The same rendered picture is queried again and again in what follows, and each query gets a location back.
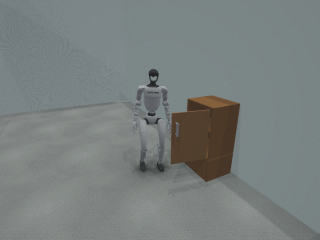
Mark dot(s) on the robot right forearm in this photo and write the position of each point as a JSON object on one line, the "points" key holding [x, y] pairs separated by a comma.
{"points": [[136, 112]]}

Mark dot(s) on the handle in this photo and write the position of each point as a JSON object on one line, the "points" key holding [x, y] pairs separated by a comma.
{"points": [[177, 130]]}

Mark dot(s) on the robot right hand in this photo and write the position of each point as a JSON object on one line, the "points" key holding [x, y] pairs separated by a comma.
{"points": [[134, 123]]}

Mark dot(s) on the right robot upper arm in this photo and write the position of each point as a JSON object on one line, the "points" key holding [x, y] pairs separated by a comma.
{"points": [[139, 93]]}

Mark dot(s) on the cupboard door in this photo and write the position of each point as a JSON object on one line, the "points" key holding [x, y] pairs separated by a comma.
{"points": [[192, 140]]}

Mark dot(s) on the left robot upper arm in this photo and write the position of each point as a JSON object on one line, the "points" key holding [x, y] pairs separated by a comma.
{"points": [[164, 95]]}

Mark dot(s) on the robot right shin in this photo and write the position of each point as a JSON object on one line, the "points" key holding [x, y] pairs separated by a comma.
{"points": [[142, 154]]}

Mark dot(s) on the left robot thigh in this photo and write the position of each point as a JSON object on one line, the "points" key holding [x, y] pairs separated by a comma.
{"points": [[161, 133]]}

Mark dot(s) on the robot left hand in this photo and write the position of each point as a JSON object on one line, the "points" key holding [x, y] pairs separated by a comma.
{"points": [[169, 122]]}

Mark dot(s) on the robot left forearm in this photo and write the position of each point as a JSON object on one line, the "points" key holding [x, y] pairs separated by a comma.
{"points": [[167, 112]]}

